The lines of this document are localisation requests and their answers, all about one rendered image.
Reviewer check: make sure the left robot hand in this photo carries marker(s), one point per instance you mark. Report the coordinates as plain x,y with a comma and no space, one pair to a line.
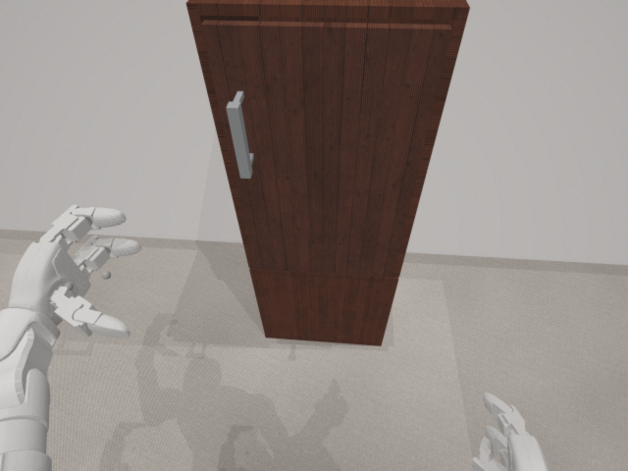
46,267

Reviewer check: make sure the left robot forearm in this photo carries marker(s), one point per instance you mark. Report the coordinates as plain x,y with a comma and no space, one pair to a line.
26,340

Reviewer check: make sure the handle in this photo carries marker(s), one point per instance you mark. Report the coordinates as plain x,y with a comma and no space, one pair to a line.
243,157

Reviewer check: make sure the cupboard door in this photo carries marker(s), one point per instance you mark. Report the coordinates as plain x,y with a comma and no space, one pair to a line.
337,116

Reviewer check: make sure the right robot hand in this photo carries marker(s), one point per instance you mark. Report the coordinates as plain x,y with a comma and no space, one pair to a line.
518,451

